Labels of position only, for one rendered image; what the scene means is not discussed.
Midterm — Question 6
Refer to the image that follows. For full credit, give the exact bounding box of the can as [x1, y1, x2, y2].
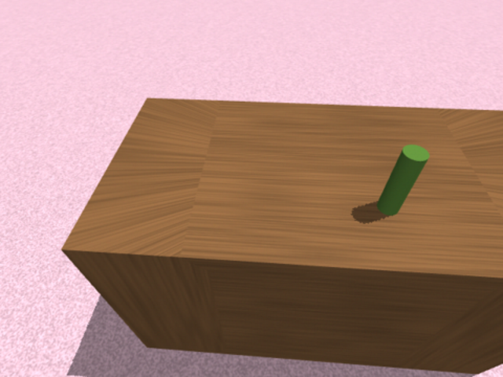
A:
[377, 145, 429, 215]

